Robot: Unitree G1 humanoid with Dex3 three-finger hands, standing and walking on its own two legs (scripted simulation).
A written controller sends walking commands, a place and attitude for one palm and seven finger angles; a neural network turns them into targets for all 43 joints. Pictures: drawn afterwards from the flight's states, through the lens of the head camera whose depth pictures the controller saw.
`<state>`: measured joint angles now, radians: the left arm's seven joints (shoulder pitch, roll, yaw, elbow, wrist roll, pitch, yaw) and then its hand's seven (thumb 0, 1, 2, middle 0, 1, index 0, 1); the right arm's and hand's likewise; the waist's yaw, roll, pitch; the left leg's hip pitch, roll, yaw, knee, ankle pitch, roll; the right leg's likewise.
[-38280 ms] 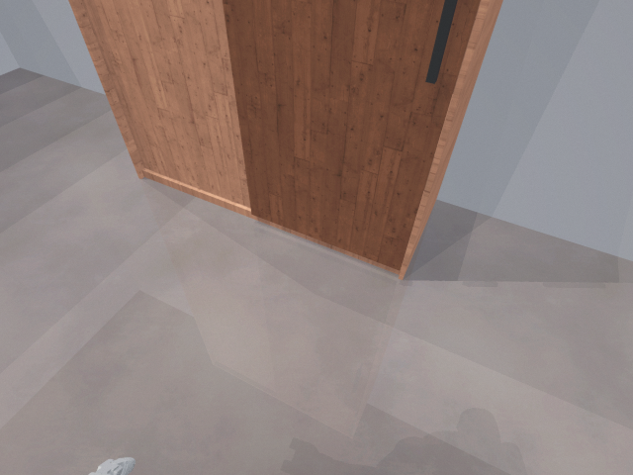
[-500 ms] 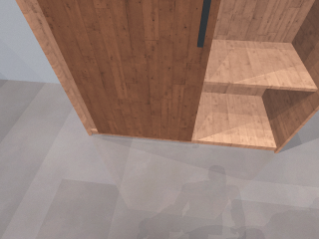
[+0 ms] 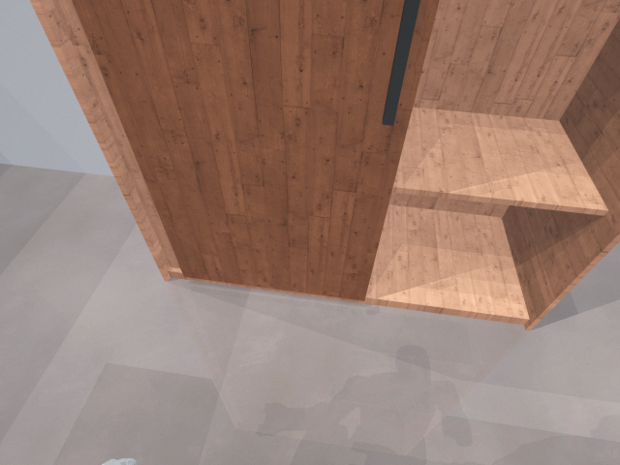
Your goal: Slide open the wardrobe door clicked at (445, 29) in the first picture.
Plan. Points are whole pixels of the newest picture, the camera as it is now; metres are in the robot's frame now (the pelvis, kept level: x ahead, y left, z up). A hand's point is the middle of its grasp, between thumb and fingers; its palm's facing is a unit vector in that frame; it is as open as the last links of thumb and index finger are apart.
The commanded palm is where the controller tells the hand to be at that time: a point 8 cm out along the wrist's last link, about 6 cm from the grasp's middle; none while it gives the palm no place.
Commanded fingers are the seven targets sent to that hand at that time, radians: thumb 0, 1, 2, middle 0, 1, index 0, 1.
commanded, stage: let the arm hang, fingers relaxed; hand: right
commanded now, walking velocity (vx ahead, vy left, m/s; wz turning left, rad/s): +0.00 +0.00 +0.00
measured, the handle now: (402, 45) +0.77 -0.12 +0.20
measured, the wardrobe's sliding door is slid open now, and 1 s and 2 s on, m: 0.60 0.60 0.60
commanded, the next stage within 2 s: look to check the result in 0.06 s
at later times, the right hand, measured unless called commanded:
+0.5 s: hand out of the picture +0.10 -0.24 -0.16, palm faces -0.02 +0.94 -0.34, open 7.4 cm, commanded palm none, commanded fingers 0.00 -0.90 -0.90 0.20 0.30 0.20 0.30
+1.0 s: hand out of the picture +0.12 -0.22 -0.15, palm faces -0.03 +0.94 -0.33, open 7.4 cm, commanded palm none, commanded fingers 0.00 -0.90 -0.90 0.20 0.30 0.20 0.30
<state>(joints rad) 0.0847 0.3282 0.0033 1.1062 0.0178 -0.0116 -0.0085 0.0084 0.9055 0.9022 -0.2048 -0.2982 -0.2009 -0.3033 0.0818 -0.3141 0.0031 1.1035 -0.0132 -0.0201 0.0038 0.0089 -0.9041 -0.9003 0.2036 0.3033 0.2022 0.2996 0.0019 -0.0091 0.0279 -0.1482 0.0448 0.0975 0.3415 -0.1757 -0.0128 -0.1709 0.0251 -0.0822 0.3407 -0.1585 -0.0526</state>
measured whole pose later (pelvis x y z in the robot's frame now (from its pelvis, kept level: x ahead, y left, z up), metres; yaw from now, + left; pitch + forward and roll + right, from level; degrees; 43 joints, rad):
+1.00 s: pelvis +0.03 +0.03 +0.00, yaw +0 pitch -1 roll +0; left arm 0.10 0.34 -0.01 1.13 0.01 -0.01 0.00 0.01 0.91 0.90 -0.20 -0.30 -0.20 -0.30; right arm 0.10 -0.33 0.00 1.12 -0.01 -0.02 0.00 0.01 -0.90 -0.90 0.21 0.30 0.20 0.30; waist 0.01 0.00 0.04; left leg -0.06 0.01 0.10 0.27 -0.19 0.02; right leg -0.08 -0.01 -0.07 0.27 -0.17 -0.01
